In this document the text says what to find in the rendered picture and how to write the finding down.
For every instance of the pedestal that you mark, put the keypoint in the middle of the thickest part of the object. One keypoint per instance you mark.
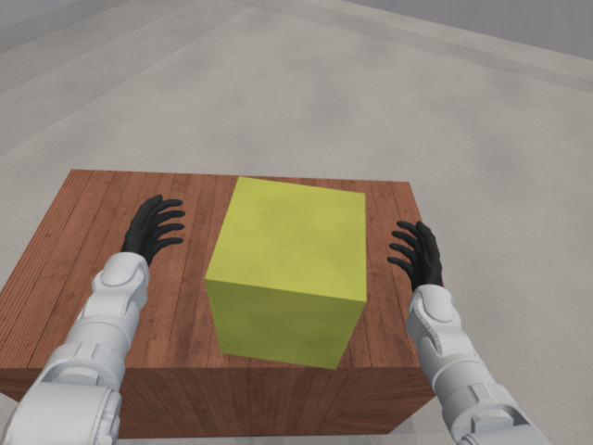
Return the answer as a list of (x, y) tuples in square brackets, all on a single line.
[(177, 383)]

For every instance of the robot left upper arm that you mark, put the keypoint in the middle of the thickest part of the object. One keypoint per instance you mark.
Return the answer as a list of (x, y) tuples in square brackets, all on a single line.
[(68, 414)]

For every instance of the right robot forearm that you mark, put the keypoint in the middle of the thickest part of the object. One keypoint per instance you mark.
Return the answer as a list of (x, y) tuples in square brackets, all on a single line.
[(471, 399)]

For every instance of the robot right upper arm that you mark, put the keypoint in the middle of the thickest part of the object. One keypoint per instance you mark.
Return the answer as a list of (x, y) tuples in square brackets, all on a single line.
[(512, 435)]

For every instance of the left robot forearm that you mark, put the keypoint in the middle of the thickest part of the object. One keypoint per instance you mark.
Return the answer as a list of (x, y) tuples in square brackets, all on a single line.
[(95, 349)]

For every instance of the right robot hand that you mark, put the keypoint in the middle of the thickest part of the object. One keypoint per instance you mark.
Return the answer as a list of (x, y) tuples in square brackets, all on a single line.
[(425, 267)]

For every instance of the left robot hand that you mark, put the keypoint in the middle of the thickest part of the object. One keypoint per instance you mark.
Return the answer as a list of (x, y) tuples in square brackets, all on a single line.
[(144, 232)]

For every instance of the carton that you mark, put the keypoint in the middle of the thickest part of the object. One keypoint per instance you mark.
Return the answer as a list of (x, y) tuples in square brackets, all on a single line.
[(287, 278)]

